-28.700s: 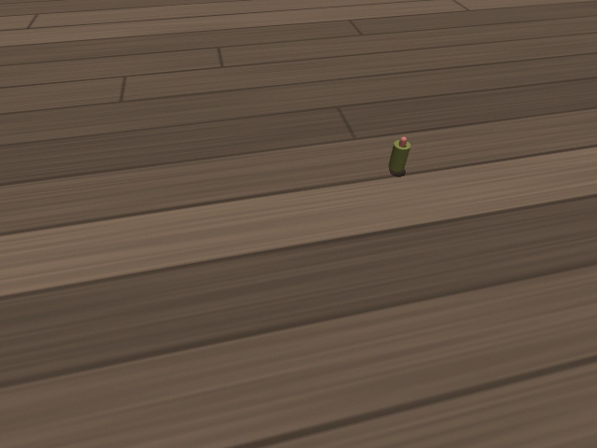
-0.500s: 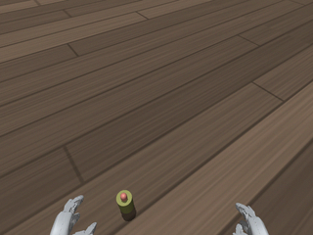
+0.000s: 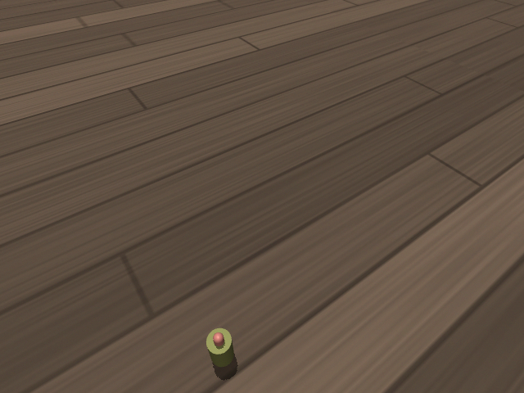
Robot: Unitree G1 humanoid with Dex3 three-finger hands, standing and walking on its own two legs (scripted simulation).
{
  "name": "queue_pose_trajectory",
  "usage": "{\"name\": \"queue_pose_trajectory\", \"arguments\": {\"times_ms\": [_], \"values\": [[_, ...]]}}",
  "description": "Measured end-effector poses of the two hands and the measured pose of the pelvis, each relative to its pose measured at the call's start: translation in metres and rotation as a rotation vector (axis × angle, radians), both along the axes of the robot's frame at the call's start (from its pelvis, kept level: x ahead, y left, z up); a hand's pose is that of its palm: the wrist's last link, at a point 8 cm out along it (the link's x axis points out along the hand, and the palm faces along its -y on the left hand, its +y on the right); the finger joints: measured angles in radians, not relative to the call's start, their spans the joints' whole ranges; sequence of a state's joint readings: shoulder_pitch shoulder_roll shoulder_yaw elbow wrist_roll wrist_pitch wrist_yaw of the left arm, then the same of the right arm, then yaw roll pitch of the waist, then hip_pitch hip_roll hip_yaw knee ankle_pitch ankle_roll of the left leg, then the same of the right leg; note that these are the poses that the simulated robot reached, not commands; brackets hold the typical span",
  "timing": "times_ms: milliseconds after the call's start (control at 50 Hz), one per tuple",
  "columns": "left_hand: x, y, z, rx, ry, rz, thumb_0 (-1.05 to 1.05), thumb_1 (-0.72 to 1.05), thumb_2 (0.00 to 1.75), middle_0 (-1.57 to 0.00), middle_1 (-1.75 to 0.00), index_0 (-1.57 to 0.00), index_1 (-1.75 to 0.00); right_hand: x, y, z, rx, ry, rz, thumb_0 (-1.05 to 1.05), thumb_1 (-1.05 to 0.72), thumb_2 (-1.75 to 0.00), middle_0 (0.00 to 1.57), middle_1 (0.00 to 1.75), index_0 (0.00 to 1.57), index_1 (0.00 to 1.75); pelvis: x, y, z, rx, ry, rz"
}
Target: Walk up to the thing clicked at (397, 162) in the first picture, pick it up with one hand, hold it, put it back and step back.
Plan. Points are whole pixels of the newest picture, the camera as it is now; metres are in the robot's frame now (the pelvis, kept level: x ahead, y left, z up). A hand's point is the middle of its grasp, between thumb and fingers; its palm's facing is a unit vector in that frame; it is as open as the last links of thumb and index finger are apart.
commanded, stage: stand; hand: left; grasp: from the side
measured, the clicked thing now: (220, 345) +0.42 +0.15 -0.68
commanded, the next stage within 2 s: step back in 1.60 s
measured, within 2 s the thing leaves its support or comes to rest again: neither
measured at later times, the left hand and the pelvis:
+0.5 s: hand out of the picture +0.04 +0.24 -0.15, palm faces -0.01 -0.94 -0.34, open 7.4 cm; pelvis -0.01 -0.01 +0.01, yaw +0 degrees
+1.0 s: hand out of the picture +0.07 +0.23 -0.15, palm faces -0.02 -0.94 -0.33, open 7.4 cm; pelvis +0.01 -0.01 +0.01, yaw +0 degrees
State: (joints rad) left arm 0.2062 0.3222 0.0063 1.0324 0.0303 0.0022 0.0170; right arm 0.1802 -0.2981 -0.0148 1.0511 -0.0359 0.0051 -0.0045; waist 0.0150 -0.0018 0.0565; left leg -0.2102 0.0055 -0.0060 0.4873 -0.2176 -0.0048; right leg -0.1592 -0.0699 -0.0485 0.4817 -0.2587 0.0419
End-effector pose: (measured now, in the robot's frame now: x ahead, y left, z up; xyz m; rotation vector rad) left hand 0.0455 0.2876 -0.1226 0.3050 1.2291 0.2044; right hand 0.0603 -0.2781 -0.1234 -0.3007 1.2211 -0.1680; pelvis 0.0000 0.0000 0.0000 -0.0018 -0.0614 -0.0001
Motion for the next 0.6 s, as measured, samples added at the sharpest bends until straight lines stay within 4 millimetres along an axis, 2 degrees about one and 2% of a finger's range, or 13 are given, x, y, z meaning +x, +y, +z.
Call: {"name": "queue_pose_trajectory", "arguments": {"times_ms": [120,280,460,600], "values": [[-0.010,0.000,0.004,0.006,0.025,0.008,0.01,0.90,0.90,-0.21,-0.30,-0.20,-0.30,0.000,0.001,0.000,0.018,0.001,-0.005,0.01,-0.90,-0.90,0.20,0.30,0.20,0.30,-0.004,-0.002,0.004,0.001,-0.013,0.003],[-0.014,0.000,0.006,0.012,0.033,0.015,0.01,0.90,0.90,-0.21,-0.30,-0.20,-0.30,-0.005,-0.008,0.002,0.009,0.015,-0.016,0.00,-0.91,-0.90,0.20,0.30,0.20,0.30,-0.008,-0.005,0.006,-0.002,-0.016,0.006],[-0.012,-0.003,0.006,0.008,0.050,0.020,0.01,0.91,0.90,-0.21,-0.30,-0.20,-0.30,-0.016,-0.019,0.003,-0.008,0.057,-0.028,0.00,-0.91,-0.90,0.20,0.30,0.20,0.30,-0.007,-0.009,0.007,-0.002,-0.006,0.005],[-0.004,-0.007,0.007,0.001,0.046,0.017,0.01,0.91,0.90,-0.21,-0.30,-0.20,-0.30,-0.015,-0.022,0.004,-0.010,0.061,-0.030,0.00,-0.91,-0.90,0.20,0.30,0.20,0.30,-0.003,-0.010,0.008,-0.002,-0.006,0.002]]}}
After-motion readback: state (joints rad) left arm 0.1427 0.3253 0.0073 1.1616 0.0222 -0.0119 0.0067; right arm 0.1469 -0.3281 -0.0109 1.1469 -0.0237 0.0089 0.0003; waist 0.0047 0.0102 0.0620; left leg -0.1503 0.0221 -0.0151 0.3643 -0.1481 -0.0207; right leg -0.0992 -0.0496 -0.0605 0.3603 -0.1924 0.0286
